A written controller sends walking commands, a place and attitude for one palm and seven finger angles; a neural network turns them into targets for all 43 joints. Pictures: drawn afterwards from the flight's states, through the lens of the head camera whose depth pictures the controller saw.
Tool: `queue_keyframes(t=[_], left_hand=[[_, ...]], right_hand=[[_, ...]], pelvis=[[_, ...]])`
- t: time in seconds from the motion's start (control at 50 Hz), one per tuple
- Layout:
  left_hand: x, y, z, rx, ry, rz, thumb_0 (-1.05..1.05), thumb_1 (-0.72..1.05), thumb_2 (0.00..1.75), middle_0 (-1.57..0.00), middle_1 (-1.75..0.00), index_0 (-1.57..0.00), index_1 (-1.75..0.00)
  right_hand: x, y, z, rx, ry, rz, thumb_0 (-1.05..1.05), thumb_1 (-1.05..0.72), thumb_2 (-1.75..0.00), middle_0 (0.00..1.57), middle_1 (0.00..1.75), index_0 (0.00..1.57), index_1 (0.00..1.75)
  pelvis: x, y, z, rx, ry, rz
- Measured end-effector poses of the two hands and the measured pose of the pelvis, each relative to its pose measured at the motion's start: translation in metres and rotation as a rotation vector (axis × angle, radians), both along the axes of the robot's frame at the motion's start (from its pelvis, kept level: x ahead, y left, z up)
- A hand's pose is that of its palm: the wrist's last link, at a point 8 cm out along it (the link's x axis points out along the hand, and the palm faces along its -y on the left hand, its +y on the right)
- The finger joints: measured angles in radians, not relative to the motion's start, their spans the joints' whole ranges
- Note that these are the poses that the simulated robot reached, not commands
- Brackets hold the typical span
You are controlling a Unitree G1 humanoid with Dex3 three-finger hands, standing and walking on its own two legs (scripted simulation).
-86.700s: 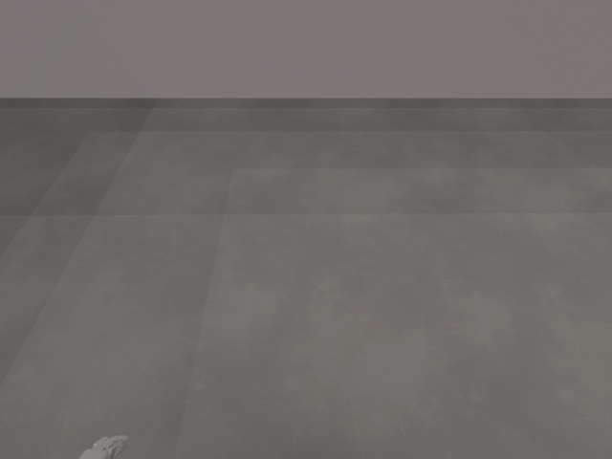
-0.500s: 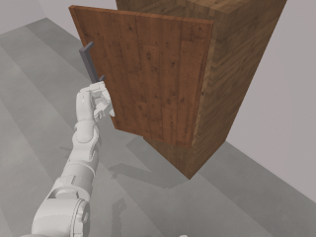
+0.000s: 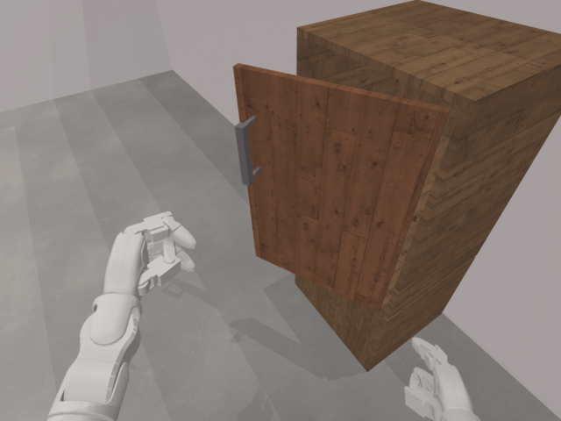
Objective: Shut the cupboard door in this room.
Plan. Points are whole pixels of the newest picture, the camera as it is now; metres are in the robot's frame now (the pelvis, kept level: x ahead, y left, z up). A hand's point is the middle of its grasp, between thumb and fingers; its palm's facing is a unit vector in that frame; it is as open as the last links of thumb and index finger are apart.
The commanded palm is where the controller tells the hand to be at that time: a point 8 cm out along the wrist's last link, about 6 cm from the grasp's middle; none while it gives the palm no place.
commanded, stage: draw the hand back to the body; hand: left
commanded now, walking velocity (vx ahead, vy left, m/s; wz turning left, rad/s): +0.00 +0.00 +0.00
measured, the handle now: (250, 151) +0.64 +0.13 +0.06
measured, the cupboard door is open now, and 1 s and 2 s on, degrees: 26 26 26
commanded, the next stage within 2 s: step back with the hand held close in 0.82 s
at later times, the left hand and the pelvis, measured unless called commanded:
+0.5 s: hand (26, 299) +0.19 +0.29 +0.17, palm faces +0.45 -0.77 -0.44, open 6.5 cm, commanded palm +0.15 +0.32 +0.18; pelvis +0.01 +0.02 +0.00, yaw +1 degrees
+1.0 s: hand (47, 299) +0.19 +0.27 +0.17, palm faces +0.45 -0.79 -0.42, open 7.4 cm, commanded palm +0.14 +0.30 +0.18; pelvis +0.00 +0.00 +0.00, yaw +1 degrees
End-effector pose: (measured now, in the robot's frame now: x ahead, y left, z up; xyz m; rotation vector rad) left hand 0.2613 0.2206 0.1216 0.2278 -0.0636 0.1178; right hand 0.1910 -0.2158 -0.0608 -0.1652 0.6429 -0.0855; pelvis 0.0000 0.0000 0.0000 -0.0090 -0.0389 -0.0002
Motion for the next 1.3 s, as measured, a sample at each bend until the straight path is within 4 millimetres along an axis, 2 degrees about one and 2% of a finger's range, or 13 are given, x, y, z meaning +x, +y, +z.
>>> queue_keyframes(t=[0.12, 0.22, 0.34, 0.52, 0.6, 0.7, 0.8, 0.9, 1.04, 1.18, 1.3], left_hand=[[-0.027, 0.026, 0.025, 0.063, -0.052, 0.076, 0.02, 0.89, 0.90, -0.88, -1.04, -0.88, -1.03], [-0.044, 0.046, 0.035, 0.100, -0.067, 0.132, 0.01, 0.89, 0.90, -0.74, -0.89, -0.74, -0.89], [-0.069, 0.074, 0.038, 0.160, -0.035, 0.217, 0.01, 0.89, 0.90, -0.58, -0.71, -0.58, -0.71], [-0.116, 0.106, 0.066, 0.280, -0.087, 0.354, 0.02, 0.89, 0.90, -0.34, -0.45, -0.34, -0.45], [-0.120, 0.106, 0.059, 0.246, -0.092, 0.387, 0.01, 0.89, 0.90, -0.27, -0.38, -0.27, -0.37], [-0.113, 0.094, 0.047, 0.196, -0.076, 0.357, 0.01, 0.89, 0.90, -0.23, -0.33, -0.23, -0.33], [-0.110, 0.083, 0.056, 0.217, -0.112, 0.313, 0.02, 0.89, 0.90, -0.22, -0.31, -0.22, -0.31], [-0.110, 0.082, 0.067, 0.254, -0.137, 0.314, 0.01, 0.89, 0.90, -0.22, -0.31, -0.21, -0.30], [-0.111, 0.083, 0.061, 0.275, -0.112, 0.328, 0.01, 0.89, 0.90, -0.21, -0.31, -0.21, -0.30], [-0.114, 0.081, 0.052, 0.294, -0.109, 0.279, 0.01, 0.89, 0.90, -0.21, -0.31, -0.21, -0.30], [-0.119, 0.090, 0.066, 0.366, -0.138, 0.253, 0.01, 0.89, 0.90, -0.22, -0.31, -0.21, -0.30]], right_hand=[[0.005, 0.026, -0.008, 0.023, 0.028, 0.062, 0.01, -0.90, -0.90, 0.20, 0.30, 0.20, 0.30], [-0.001, 0.035, -0.017, 0.037, 0.071, 0.069, 0.01, -0.90, -0.90, 0.21, 0.30, 0.20, 0.30], [-0.011, 0.029, -0.022, 0.026, 0.103, 0.041, 0.01, -0.90, -0.90, 0.21, 0.30, 0.20, 0.30], [-0.010, 0.014, -0.019, -0.014, 0.068, 0.023, 0.01, -0.90, -0.90, 0.21, 0.30, 0.20, 0.30], [-0.008, 0.012, -0.017, -0.027, 0.052, 0.038, 0.01, -0.90, -0.90, 0.20, 0.30, 0.20, 0.30], [-0.008, 0.012, -0.013, -0.028, 0.032, 0.040, 0.01, -0.90, -0.90, 0.20, 0.30, 0.20, 0.30], [-0.010, 0.011, -0.010, -0.017, 0.004, 0.031, 0.01, -0.90, -0.90, 0.21, 0.30, 0.20, 0.30], [-0.013, 0.008, -0.013, 0.001, 0.007, 0.023, 0.01, -0.90, -0.90, 0.21, 0.30, 0.20, 0.30], [-0.021, -0.005, -0.021, -0.004, 0.058, 0.006, 0.01, -0.90, -0.90, 0.21, 0.30, 0.20, 0.30], [-0.037, -0.025, -0.029, -0.062, 0.135, -0.060, 0.01, -0.90, -0.90, 0.21, 0.30, 0.20, 0.30], [-0.048, -0.024, -0.027, -0.080, 0.134, -0.107, 0.01, -0.91, -0.90, 0.20, 0.30, 0.20, 0.30]], pelvis=[[0.008, 0.010, 0.003, -0.002, -0.018, 0.011], [0.011, 0.015, 0.005, -0.004, -0.022, 0.011], [0.015, 0.017, 0.005, -0.009, -0.020, 0.005], [0.013, 0.020, 0.004, -0.012, -0.025, 0.013], [0.007, 0.019, 0.004, -0.008, -0.030, 0.021], [0.004, 0.015, 0.004, -0.003, -0.027, 0.017], [0.006, 0.011, 0.004, -0.004, -0.033, 0.010], [0.006, 0.007, 0.004, -0.003, -0.037, 0.004], [0.002, 0.001, 0.002, -0.013, 0.006, 0.017], [-0.002, 0.008, -0.004, -0.015, 0.047, 0.028], [-0.011, 0.015, -0.006, 0.007, 0.050, 0.003]])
